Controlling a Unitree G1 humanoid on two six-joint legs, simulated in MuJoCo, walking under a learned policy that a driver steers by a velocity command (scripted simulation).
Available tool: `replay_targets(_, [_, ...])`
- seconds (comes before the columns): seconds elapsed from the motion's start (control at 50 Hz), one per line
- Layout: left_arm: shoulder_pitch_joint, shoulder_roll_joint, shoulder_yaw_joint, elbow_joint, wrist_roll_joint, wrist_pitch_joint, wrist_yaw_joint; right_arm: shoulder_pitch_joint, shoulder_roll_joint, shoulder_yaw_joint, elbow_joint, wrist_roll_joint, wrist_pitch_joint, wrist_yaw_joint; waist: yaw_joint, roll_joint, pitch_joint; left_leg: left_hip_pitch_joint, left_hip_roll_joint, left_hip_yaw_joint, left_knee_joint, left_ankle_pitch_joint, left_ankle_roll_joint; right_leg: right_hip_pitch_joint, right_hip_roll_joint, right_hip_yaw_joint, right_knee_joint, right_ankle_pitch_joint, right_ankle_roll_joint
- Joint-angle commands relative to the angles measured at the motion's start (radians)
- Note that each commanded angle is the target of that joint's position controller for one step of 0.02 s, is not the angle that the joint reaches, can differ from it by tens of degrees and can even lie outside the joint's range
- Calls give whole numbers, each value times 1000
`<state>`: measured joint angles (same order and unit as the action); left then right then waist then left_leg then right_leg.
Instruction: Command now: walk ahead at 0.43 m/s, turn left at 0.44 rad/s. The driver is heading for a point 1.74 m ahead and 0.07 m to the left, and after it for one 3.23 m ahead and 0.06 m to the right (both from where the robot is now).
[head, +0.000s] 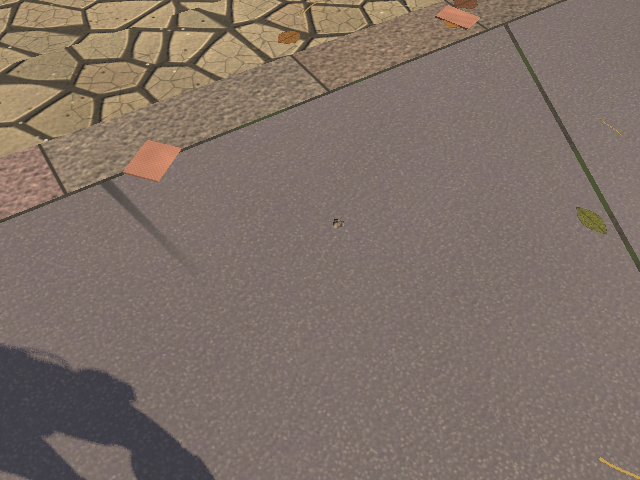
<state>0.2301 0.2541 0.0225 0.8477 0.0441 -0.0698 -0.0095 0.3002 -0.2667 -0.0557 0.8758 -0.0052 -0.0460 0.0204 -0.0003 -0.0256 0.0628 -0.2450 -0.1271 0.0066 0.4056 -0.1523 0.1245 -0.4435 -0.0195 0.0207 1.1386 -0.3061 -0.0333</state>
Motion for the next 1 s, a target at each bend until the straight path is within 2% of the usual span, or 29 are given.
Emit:
replay_targets(0.02, [54,81,16,-55,3,22,1,37,-134,-30,-41,7,-26,-7,34,53,-40,59,270,-294,-180,449,156,-101,-41,5,-53,24,53])
replay_targets(0.06, [1,76,14,-79,-1,30,7,63,-149,-34,-36,5,-22,-10,27,54,-40,46,241,-243,-146,663,131,-111,-29,-18,-126,75,79])
replay_targets(0.1, [-62,74,11,-105,-5,35,9,95,-145,-34,-32,7,-11,-14,4,76,-62,68,207,-218,-100,770,79,-121,-11,-32,-197,136,88])
replay_targets(0.16, [-135,74,6,-133,-17,42,9,139,-141,-34,-30,8,10,-27,-34,106,-93,142,190,-233,-52,783,20,-138,10,-29,-296,208,81])
replay_targets(0.24, [-201,77,-4,-147,-24,35,13,173,-117,-28,-24,-7,28,-45,-74,117,-85,238,210,-267,1,783,4,-131,32,-25,-434,224,56])
replay_targets(0.28, [-155,94,-2,-131,-24,25,18,145,-118,-28,-33,-17,31,-52,-52,121,-83,238,224,-291,53,794,-4,-47,41,-7,-516,188,27])
replay_targets(0.3, [-102,107,2,-111,-25,18,22,117,-125,-29,-41,-17,28,-53,-27,123,-87,221,224,-306,90,806,-13,32,49,-1,-574,181,6])
replay_targets(0.32, [-38,116,6,-88,-22,9,28,90,-134,-30,-45,-8,22,-53,10,112,-95,205,208,-307,154,795,-26,130,51,0,-673,244,-16])
replay_targets(0.34, [42,130,10,-68,-15,-8,36,66,-132,-26,-55,4,12,-47,54,68,-131,145,170,-292,265,685,-45,289,-8,44,-758,461,-45])
replay_targets(0.36, [108,195,18,-75,-10,-15,45,119,-79,-11,-88,14,1,-44,39,-99,-256,14,92,-224,490,168,-71,519,-260,264,-674,990,-125])
replay_targets(0.38, [93,197,26,-74,-36,9,40,251,-68,-16,-58,31,20,-52,-1,-229,-367,-100,-51,-130,687,-520,-89,598,-434,470,-669,1241,-304])
replay_targets(0.4, [57,131,12,-87,-51,20,29,229,-126,-22,-21,-10,41,-57,-15,-65,-299,-127,-8,-153,753,-501,-89,473,-396,472,-713,1019,-304])
replay_targets(0.42, [-6,79,-3,-95,-48,22,28,161,-114,-22,-16,-23,53,-52,-21,-10,-194,-131,14,-164,749,-433,-98,362,-329,384,-760,809,-265])
replay_targets(0.44, [-58,48,-16,-99,-37,28,29,122,-96,-16,-20,-23,64,-47,-36,-3,-144,-112,39,-161,692,-390,-110,278,-272,312,-812,646,-220])
replay_targets(0.46, [-77,46,-21,-93,-29,30,34,99,-82,-11,-19,-20,79,-41,-44,-50,-106,-78,60,-151,624,-353,-124,214,-226,252,-856,537,-189])
replay_targets(0.48, [-83,64,-17,-80,-23,34,35,115,-71,-6,-5,-20,91,-36,-52,-97,-98,-31,53,-117,592,-327,-136,168,-182,200,-872,485,-171])
replay_targets(0.5, [-77,72,-16,-69,-20,35,34,121,-65,-2,5,-16,97,-35,-55,-106,-105,-2,52,-97,532,-320,-141,158,-160,171,-875,451,-158])
replay_targets(0.54, [-52,87,-12,-46,-22,36,33,99,-54,6,22,-11,105,-39,-42,-103,-114,20,60,-68,414,-326,-145,176,-154,169,-885,354,-154])
replay_targets(0.62, [-30,118,1,-17,-23,55,31,32,-54,16,41,-8,110,-45,-14,-118,-99,55,79,-34,229,-257,-126,169,-154,213,-918,23,-146])
replay_targets(0.66, [-40,120,4,-8,-29,69,33,53,-40,22,71,-8,100,-47,-34,-100,-77,127,79,-13,81,-154,-104,117,-140,211,-916,-86,-117])
replay_targets(0.68, [-21,113,4,2,-31,73,34,49,-42,25,79,-12,92,-49,-32,-77,-58,163,91,-36,0,-108,-88,79,-133,213,-921,-136,-86])
replay_targets(0.7, [-7,101,3,9,-34,73,33,42,-57,27,79,-22,81,-52,-25,-43,-44,180,145,-110,-45,-95,-71,50,-122,212,-911,-154,-47])
replay_targets(0.72, [9,87,3,10,-44,74,30,19,-94,24,75,-25,71,-54,0,24,-25,108,212,-206,-81,-179,-44,62,-76,167,-885,-129,-14])
replay_targets(0.74, [-7,74,3,20,-47,76,25,-9,-72,32,89,-15,61,-49,16,84,18,-45,232,-227,-118,-254,-33,168,-28,103,-852,-22,-7])
replay_targets(0.76, [0,63,1,37,-42,74,22,-26,-44,42,95,-13,49,-48,27,100,4,-104,235,-231,-155,-273,-47,275,-26,93,-811,73,-11])
replay_targets(0.78, [26,57,1,58,-39,71,22,-33,-47,43,105,-9,39,-49,38,108,-4,-119,226,-219,-167,-259,-62,325,-31,92,-796,118,-16])
replay_targets(0.82, [46,70,4,88,-32,65,21,-28,-53,43,119,-5,32,-55,39,94,-9,-83,206,-192,-154,-195,-72,328,-45,102,-795,147,-27])
replay_targets(0.9, [44,55,-1,130,-36,62,25,16,-33,47,155,-5,35,-56,19,48,1,-14,198,-171,-126,-129,-60,272,-49,106,-814,138,-23])
replay_targets(1.0, [57,40,-7,176,-35,64,31,34,-24,50,184,-4,34,-58,13,28,1,5,199,-163,-118,-94,-55,276,-49,105,-812,163,-17])
